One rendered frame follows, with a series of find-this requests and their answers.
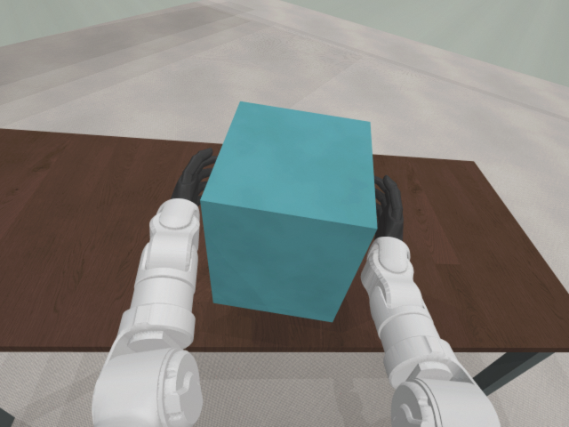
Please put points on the table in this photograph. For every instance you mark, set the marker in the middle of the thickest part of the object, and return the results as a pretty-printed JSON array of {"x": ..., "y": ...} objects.
[{"x": 74, "y": 219}]

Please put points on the robot right hand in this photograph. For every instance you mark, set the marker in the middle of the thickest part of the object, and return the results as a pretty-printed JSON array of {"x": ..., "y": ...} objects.
[{"x": 390, "y": 221}]

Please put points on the carton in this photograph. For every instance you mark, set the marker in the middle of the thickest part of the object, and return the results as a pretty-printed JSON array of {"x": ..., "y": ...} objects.
[{"x": 289, "y": 210}]

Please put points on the left robot forearm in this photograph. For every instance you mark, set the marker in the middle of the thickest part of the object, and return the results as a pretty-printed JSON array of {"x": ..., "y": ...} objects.
[{"x": 160, "y": 315}]

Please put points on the robot right upper arm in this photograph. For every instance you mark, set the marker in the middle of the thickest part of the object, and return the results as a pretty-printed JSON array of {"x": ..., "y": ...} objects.
[{"x": 420, "y": 402}]

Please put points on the robot left hand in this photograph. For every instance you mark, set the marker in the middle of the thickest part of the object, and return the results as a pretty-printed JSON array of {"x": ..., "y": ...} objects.
[{"x": 188, "y": 185}]

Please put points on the right robot forearm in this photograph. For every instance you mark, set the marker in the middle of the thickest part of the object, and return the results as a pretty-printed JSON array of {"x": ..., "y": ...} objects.
[{"x": 412, "y": 346}]

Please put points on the robot left upper arm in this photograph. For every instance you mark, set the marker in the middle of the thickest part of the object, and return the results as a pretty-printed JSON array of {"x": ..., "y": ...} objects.
[{"x": 155, "y": 388}]

